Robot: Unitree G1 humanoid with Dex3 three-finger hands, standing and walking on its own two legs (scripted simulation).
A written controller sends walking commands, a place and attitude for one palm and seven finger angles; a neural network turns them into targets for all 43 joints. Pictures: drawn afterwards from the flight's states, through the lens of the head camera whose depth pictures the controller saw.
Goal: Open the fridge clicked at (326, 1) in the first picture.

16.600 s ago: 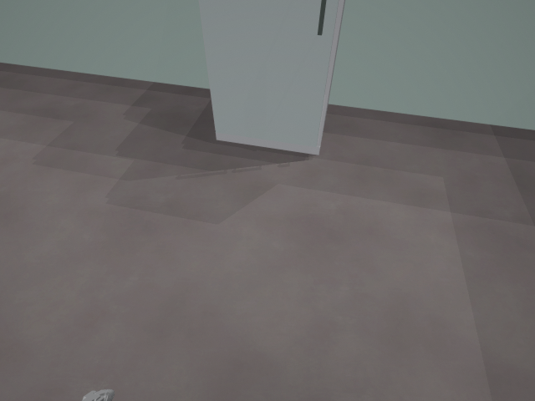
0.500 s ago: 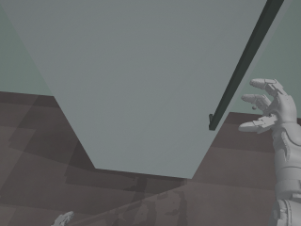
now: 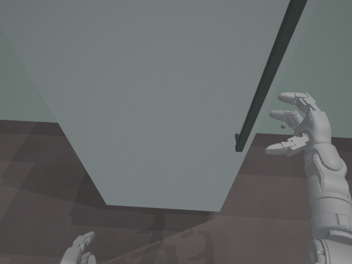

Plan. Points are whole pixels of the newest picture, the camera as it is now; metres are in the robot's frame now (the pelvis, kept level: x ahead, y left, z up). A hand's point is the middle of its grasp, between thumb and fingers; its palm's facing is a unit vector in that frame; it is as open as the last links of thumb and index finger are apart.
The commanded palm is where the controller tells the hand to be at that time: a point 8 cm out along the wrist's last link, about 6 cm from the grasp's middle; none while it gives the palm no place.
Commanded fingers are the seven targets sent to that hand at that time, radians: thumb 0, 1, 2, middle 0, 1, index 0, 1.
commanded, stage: move the hooked fingers beside the handle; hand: right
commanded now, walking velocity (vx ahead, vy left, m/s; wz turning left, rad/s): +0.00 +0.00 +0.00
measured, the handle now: (259, 87) +0.47 -0.14 +0.18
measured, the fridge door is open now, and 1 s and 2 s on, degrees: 0 0 0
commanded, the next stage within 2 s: feel for the door with the fingertips in 0.16 s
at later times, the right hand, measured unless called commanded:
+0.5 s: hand (272, 123) +0.42 -0.18 +0.12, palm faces -0.05 +1.00 +0.01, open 14.0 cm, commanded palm +0.39 -0.23 +0.12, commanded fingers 0.00 0.50 -0.30 0.30 1.20 0.30 1.20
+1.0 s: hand (271, 119) +0.43 -0.17 +0.13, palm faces -0.03 +1.00 +0.00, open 14.0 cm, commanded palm +0.41 -0.22 +0.12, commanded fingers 0.00 0.50 -0.30 0.30 1.20 0.30 1.20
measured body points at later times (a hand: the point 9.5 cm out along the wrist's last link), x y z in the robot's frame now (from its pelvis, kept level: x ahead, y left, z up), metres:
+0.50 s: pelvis +0.00 +0.00 +0.00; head +0.03 +0.01 +0.45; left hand +0.08 +0.27 -0.11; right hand +0.41 -0.23 +0.13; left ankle -0.02 +0.12 -0.72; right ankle +0.02 -0.11 -0.72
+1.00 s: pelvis +0.00 +0.00 +0.00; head +0.03 +0.00 +0.45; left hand +0.10 +0.26 -0.11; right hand +0.42 -0.23 +0.13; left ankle -0.02 +0.12 -0.72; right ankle +0.02 -0.11 -0.72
